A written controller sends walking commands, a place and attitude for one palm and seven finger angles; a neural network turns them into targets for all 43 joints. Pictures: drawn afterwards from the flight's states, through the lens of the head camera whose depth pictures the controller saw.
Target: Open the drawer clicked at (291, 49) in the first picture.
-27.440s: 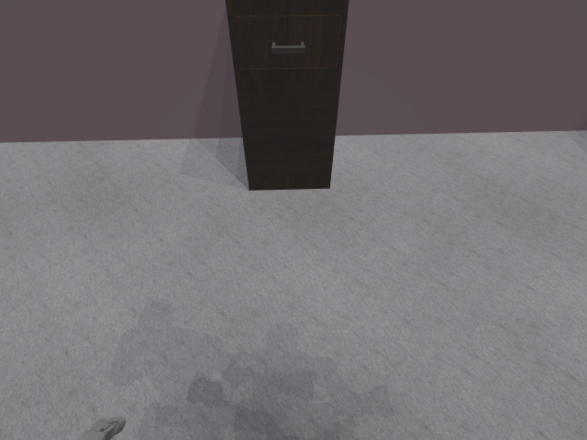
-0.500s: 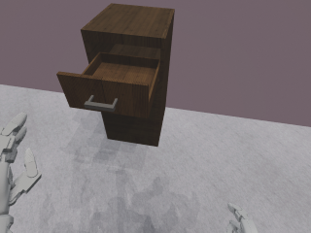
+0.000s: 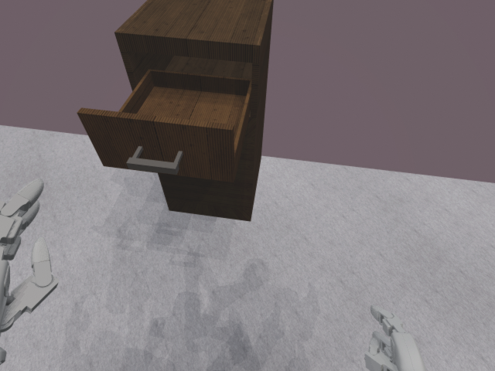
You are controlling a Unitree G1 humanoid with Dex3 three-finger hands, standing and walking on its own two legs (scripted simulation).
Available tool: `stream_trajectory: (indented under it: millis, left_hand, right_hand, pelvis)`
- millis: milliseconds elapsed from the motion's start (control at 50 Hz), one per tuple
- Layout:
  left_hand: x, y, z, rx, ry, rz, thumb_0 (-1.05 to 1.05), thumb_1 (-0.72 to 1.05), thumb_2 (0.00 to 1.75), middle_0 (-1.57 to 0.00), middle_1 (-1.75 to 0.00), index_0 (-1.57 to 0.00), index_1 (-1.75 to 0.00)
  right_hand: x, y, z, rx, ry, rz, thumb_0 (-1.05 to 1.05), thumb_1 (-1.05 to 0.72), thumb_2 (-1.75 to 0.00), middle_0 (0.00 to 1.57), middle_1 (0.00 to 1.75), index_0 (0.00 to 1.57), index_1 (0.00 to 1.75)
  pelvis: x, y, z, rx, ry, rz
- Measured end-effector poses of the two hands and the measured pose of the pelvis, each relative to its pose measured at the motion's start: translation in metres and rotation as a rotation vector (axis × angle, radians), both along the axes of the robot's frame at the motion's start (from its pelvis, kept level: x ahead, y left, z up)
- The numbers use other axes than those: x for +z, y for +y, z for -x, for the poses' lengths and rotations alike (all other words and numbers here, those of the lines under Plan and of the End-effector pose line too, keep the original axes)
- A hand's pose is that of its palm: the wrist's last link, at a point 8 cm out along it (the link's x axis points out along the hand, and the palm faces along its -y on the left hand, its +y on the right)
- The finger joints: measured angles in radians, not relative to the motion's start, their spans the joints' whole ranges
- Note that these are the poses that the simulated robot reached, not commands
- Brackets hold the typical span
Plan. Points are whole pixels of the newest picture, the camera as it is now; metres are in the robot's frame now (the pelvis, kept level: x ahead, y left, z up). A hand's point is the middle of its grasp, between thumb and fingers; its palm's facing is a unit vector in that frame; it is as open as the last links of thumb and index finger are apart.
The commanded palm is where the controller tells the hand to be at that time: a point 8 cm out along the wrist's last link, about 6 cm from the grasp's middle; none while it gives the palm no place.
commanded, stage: let the arm hang, fingers relaxed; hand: left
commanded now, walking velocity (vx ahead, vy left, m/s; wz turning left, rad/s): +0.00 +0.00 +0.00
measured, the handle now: (156, 159) +0.58 +0.25 -0.05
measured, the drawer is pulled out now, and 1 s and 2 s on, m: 0.30 0.30 0.30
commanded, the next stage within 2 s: look to check the result in 1.08 s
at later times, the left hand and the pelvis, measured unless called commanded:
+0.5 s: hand out of the picture -0.05 +0.19 -0.17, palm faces +0.00 -0.98 -0.22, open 7.2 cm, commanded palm none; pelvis -0.03 +0.00 +0.00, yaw +1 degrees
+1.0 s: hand out of the picture +0.03 +0.19 -0.16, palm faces -0.02 -0.97 -0.24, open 7.4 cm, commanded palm none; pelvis -0.02 +0.00 +0.01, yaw -1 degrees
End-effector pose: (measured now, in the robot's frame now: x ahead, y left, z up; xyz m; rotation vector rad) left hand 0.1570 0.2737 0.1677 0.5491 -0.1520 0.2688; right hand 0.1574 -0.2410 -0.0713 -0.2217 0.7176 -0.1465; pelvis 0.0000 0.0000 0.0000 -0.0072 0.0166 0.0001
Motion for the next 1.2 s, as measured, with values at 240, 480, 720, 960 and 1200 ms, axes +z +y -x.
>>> stream_trajectory:
  millis: [240,480,720,960,1200]
  left_hand:
    - [-0.279,-0.026,0.084,0.154,1.155,0.373,0.01,0.91,0.89,-0.20,-0.30,-0.20,-0.30]
    - [-0.309,-0.035,0.208,0.335,1.504,0.491,0.01,0.94,0.89,-0.20,-0.30,-0.21,-0.30]
    - [-0.295,-0.013,0.196,0.389,1.470,0.420,0.01,0.91,0.89,-0.20,-0.30,-0.20,-0.30]
    - [-0.298,-0.030,0.136,0.291,1.375,0.435,0.00,0.91,0.89,-0.20,-0.30,-0.20,-0.30]
    - [-0.298,-0.037,0.121,0.283,1.381,0.442,0.00,0.91,0.89,-0.20,-0.30,-0.20,-0.30]
  right_hand:
    - [-0.053,-0.015,0.079,-0.019,0.314,-0.016,0.01,-0.91,-0.89,0.20,0.29,0.20,0.30]
    - [-0.062,-0.005,0.195,-0.095,0.695,-0.028,0.01,-0.91,-0.89,0.20,0.29,0.20,0.30]
    - [-0.075,0.013,0.197,-0.122,0.683,-0.105,0.01,-0.91,-0.89,0.20,0.29,0.20,0.30]
    - [-0.071,0.007,0.175,-0.136,0.639,-0.093,0.01,-0.91,-0.89,0.20,0.29,0.20,0.30]
    - [-0.068,-0.001,0.156,-0.136,0.627,-0.075,0.01,-0.91,-0.89,0.20,0.29,0.20,0.30]
  pelvis:
    - [-0.010,0.002,0.023,0.004,-0.033,-0.017]
    - [0.001,-0.003,0.032,0.011,-0.042,0.001]
    - [0.003,0.000,0.029,-0.005,-0.052,-0.005]
    - [0.005,-0.001,0.018,-0.012,-0.052,-0.010]
    - [0.007,-0.005,0.008,-0.012,-0.052,-0.011]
